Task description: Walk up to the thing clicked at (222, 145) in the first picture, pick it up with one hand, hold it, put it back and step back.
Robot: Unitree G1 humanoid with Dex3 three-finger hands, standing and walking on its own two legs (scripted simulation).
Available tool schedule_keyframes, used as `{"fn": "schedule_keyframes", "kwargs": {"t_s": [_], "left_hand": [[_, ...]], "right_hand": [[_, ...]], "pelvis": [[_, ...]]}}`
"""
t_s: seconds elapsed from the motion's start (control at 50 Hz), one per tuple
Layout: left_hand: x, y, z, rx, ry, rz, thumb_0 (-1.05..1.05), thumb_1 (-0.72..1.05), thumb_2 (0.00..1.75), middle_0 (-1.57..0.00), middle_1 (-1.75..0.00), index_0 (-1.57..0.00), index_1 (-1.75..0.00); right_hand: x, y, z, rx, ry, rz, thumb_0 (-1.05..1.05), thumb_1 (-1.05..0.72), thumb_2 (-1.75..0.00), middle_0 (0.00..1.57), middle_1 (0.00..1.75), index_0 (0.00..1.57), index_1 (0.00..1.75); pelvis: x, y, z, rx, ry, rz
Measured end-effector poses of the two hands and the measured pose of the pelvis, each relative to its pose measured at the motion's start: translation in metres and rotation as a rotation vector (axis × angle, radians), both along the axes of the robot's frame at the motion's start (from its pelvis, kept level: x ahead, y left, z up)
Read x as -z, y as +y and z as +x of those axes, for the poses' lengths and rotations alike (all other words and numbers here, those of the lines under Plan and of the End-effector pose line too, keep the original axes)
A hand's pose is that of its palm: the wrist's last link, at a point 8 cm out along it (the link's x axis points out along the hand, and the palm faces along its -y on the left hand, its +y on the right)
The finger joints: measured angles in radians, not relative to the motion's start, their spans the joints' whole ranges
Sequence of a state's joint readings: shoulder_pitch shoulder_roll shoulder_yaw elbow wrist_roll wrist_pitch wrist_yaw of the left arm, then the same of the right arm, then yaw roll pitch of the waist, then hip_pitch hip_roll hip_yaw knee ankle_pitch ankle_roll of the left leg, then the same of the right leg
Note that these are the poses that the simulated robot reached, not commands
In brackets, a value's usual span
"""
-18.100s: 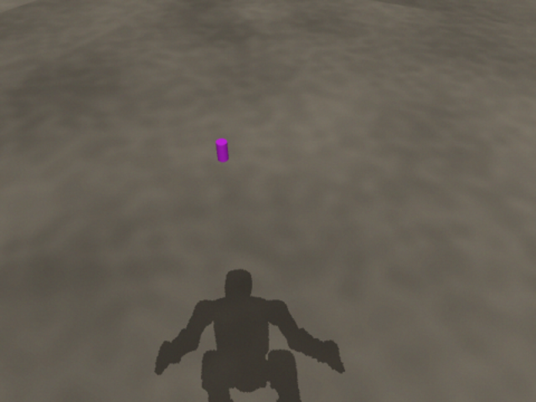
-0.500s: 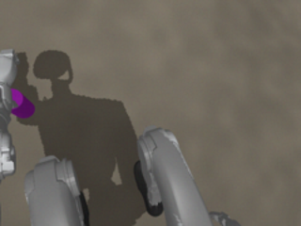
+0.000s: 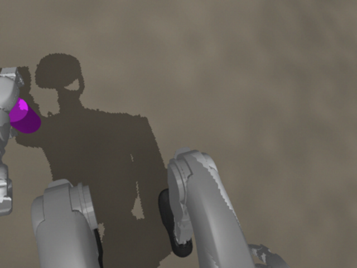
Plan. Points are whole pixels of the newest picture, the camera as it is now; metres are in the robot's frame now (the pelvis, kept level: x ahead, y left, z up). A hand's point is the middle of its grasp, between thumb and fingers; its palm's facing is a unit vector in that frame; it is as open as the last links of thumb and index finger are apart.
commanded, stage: rest palm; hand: left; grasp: from above
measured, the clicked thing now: (21, 116) +0.51 +0.25 -0.27
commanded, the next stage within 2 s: close in 0.48 s
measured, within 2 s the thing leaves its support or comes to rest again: neither
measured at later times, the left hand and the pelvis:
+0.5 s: hand (11, 116) +0.49 +0.25 -0.22, palm faces -0.43 -0.09 -0.90, open 12.7 cm; pelvis +0.00 +0.00 -0.02, yaw -2 degrees
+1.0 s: hand (12, 118) +0.49 +0.25 -0.24, palm faces -0.43 -0.10 -0.90, open 10.9 cm; pelvis +0.00 +0.00 -0.02, yaw -4 degrees
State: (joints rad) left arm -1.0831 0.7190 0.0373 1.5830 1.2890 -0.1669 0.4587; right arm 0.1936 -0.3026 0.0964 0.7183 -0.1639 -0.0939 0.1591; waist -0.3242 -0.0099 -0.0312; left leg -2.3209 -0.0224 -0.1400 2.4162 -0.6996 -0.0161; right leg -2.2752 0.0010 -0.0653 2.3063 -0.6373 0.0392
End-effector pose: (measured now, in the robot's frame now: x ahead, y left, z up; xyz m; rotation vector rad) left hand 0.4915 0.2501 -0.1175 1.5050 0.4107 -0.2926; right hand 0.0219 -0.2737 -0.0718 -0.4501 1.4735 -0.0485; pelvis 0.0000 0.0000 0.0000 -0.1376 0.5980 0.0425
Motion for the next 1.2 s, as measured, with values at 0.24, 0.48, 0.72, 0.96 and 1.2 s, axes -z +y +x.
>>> {"fn": "schedule_keyframes", "kwargs": {"t_s": [0.24, 0.48, 0.72, 0.96, 1.2], "left_hand": [[0.031, 0.003, 0.004, -0.044, 0.013, -0.005, 0.00, -0.37, 1.00, -0.17, -1.04, -0.19, -1.03], [0.049, 0.003, 0.006, -0.048, 0.002, -0.015, 0.00, -0.37, 1.04, -0.16, -1.09, -0.18, -1.07], [0.054, 0.003, 0.006, -0.058, -0.002, -0.023, 0.00, -0.28, 1.06, -0.20, -1.11, -0.23, -1.09], [0.061, 0.006, 0.003, -0.055, 0.003, -0.019, 0.00, -0.13, 0.94, -0.27, -1.09, -0.32, -1.04], [0.059, 0.008, 0.006, -0.051, -0.009, -0.011, 0.00, -0.08, 0.87, -0.35, -1.06, -0.37, -1.00]], "right_hand": [[0.005, 0.008, -0.020, -0.007, 0.054, 0.031, 0.00, -0.91, -0.90, 0.20, 0.30, 0.20, 0.30], [0.006, 0.017, -0.035, 0.001, 0.100, 0.062, 0.00, -0.91, -0.90, 0.20, 0.30, 0.20, 0.30], [0.002, 0.015, -0.033, -0.033, 0.084, 0.062, 0.00, -0.90, -0.90, 0.20, 0.30, 0.20, 0.30], [-0.003, 0.015, -0.034, -0.058, 0.086, 0.055, 0.00, -0.90, -0.90, 0.20, 0.30, 0.20, 0.30], [-0.004, 0.024, -0.030, -0.085, 0.074, 0.077, 0.00, -0.90, -0.90, 0.20, 0.30, 0.20, 0.30]], "pelvis": [[0.012, 0.001, 0.001, 0.012, -0.014, -0.012], [0.019, 0.003, 0.004, 0.022, -0.026, -0.028], [0.022, 0.003, 0.002, 0.029, -0.050, -0.040], [0.022, 0.004, 0.001, 0.035, -0.058, -0.049], [0.021, 0.007, 0.001, 0.037, -0.064, -0.062]]}}
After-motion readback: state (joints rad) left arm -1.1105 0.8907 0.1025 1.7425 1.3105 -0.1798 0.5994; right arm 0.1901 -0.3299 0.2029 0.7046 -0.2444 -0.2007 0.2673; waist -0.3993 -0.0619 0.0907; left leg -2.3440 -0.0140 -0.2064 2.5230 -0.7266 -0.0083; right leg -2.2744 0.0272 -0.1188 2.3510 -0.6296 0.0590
